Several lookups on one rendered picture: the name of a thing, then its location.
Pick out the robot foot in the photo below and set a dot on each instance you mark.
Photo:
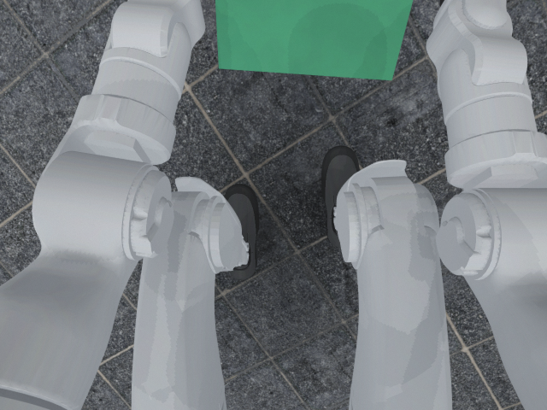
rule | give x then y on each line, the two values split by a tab
244	202
339	164

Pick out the right robot upper arm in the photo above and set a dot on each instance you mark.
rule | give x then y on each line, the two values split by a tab
496	238

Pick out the right robot foot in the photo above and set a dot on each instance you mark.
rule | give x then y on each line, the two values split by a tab
339	164

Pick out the robot right forearm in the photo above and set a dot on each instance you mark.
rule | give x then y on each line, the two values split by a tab
487	104

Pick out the left robot upper arm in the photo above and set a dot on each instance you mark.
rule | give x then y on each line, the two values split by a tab
96	216

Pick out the carton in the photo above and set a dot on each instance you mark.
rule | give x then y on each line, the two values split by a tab
338	38

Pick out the left robot foot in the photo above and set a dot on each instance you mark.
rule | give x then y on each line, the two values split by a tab
244	202

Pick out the robot left forearm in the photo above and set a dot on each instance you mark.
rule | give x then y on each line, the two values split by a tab
130	112

